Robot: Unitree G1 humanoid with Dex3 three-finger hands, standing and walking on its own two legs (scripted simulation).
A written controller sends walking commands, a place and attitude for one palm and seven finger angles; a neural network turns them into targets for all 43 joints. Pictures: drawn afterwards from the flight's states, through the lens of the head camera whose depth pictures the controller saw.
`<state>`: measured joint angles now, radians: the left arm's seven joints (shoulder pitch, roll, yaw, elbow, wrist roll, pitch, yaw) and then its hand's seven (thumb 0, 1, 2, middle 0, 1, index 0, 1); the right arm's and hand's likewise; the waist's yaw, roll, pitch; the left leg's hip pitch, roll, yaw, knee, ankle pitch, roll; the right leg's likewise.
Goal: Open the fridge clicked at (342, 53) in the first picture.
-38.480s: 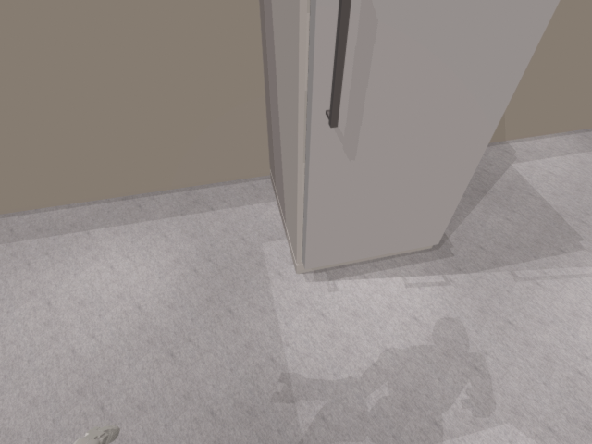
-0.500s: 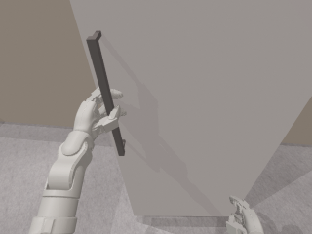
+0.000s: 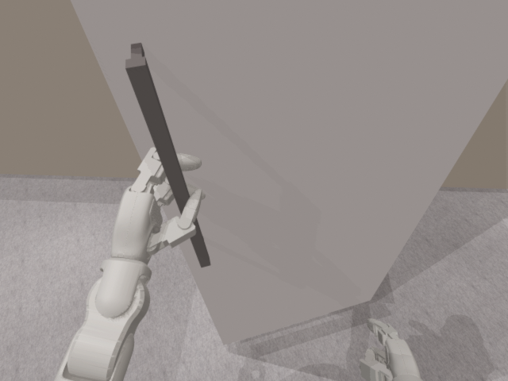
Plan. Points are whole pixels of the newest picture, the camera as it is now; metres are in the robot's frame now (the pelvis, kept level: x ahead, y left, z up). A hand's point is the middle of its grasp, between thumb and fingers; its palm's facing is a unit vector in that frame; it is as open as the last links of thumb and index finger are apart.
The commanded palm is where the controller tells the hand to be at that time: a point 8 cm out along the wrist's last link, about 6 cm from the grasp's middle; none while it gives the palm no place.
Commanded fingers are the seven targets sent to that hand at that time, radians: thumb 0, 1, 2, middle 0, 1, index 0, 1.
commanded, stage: walk backward, drawing the door open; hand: left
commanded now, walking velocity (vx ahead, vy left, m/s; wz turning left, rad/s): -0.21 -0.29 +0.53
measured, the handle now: (180, 186) +0.34 +0.10 +0.17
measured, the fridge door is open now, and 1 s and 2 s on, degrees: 20 41 63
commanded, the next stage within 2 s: stop walking and hold the door back in 1.62 s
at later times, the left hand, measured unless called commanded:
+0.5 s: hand (220, 286) +0.20 +0.04 +0.16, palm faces +0.08 -0.97 -0.22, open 6.9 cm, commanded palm +0.16 +0.09 +0.18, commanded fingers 0.00 0.90 0.90 -0.45 -1.40 -0.45 -1.40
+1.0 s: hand (288, 350) +0.13 -0.03 +0.16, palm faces +0.47 -0.86 -0.21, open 6.6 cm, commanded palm +0.09 +0.00 +0.16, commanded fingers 0.00 0.90 0.90 -0.45 -1.40 -0.45 -1.40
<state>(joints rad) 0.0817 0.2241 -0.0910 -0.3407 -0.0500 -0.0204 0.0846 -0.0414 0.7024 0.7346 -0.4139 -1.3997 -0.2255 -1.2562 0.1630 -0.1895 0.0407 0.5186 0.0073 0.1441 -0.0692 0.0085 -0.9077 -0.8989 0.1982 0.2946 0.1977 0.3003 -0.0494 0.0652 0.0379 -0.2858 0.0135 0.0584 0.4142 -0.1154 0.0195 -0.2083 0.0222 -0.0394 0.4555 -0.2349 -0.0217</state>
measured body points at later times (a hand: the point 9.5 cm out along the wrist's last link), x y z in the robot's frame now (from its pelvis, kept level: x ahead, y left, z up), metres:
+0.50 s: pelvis -0.05 -0.09 -0.01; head -0.01 -0.11 +0.44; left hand +0.19 +0.09 +0.17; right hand +0.16 -0.27 -0.11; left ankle +0.00 +0.10 -0.74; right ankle -0.01 -0.16 -0.74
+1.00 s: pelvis -0.05 -0.26 +0.00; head +0.02 -0.22 +0.44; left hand +0.10 +0.01 +0.17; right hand +0.20 -0.35 -0.11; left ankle -0.16 -0.08 -0.74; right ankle +0.07 -0.38 -0.70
